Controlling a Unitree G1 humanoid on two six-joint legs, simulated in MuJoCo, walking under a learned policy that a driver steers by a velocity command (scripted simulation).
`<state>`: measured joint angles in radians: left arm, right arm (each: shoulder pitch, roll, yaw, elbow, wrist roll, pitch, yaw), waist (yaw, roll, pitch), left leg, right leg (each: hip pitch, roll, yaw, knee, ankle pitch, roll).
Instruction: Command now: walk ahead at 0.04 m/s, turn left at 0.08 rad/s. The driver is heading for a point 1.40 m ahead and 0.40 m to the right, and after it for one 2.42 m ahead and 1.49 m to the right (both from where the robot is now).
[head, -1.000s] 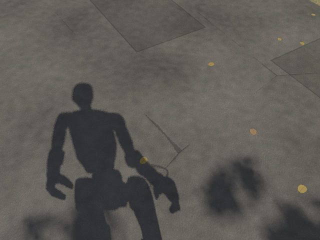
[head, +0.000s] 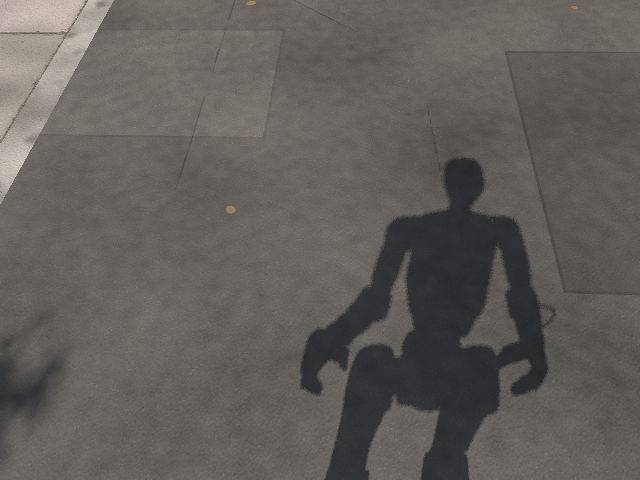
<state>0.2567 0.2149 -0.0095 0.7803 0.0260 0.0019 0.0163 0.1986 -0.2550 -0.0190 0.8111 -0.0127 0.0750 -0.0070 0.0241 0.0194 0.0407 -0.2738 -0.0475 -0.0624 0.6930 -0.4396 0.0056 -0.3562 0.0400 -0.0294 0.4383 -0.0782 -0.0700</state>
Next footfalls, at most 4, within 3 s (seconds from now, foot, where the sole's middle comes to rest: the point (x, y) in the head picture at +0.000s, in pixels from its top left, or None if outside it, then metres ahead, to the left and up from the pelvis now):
0.06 left None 0.02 0.11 -0.77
1.92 right None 0.34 -0.14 -0.77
2.40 left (339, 342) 0.81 0.03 -0.77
2.86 right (438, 225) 1.18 -0.24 -0.77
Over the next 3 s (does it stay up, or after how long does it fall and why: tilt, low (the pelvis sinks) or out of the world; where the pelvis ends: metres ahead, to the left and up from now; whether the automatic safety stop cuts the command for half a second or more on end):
stays up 1.13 -0.20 -0.02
